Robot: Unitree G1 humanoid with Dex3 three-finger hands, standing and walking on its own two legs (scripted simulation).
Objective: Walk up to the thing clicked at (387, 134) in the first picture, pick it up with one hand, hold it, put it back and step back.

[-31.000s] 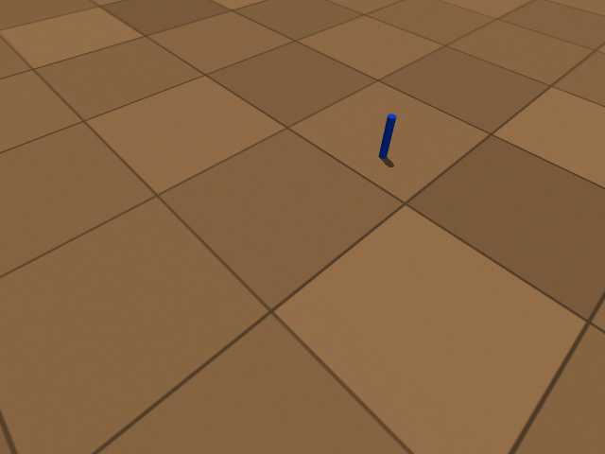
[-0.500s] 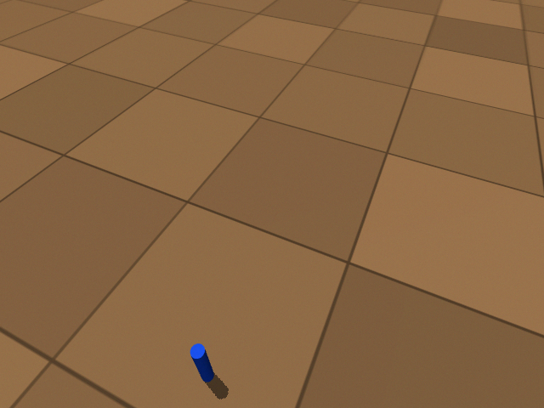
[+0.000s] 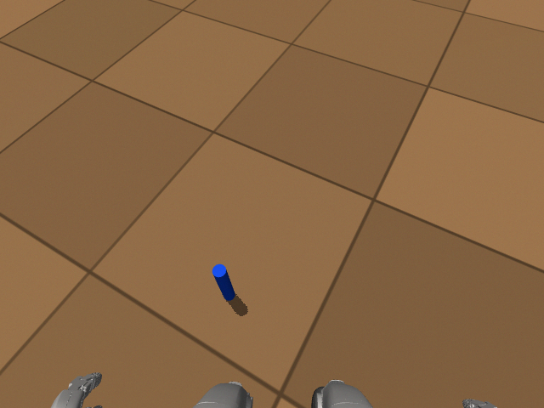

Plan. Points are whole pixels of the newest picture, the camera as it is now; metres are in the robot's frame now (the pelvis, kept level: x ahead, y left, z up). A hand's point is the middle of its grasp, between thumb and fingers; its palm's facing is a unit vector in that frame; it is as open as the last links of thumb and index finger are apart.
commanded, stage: step back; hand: left
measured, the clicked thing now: (224, 283) +0.50 +0.18 -0.64
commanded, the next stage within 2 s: none
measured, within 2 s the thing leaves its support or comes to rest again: neither
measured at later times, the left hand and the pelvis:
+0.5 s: hand out of the picture -0.02 +0.29 -0.15, palm faces -0.10 -0.91 -0.41, open 7.4 cm; pelvis -0.13 +0.03 -0.01, yaw -6 degrees
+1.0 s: hand out of the picture -0.13 +0.32 -0.14, palm faces -0.07 -0.92 -0.38, open 7.4 cm; pelvis -0.28 +0.05 +0.00, yaw -5 degrees
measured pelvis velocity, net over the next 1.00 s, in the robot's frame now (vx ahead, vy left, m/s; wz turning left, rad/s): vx -0.28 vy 0.05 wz -0.08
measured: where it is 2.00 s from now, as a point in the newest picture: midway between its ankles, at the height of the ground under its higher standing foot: outside the picture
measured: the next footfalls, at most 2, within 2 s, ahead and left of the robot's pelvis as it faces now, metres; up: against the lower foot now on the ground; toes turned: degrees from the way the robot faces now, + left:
left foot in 0.08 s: +0.00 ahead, +0.13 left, +0.00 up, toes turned -2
right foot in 0.48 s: -0.11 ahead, -0.10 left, +0.00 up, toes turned -3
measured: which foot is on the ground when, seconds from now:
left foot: up 0.00-0.06, down 0.08-0.50, up 0.52-0.78, down 0.80-1.00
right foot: down 0.00-0.10, up 0.12-0.46, down 0.48-0.82, up 0.84-1.00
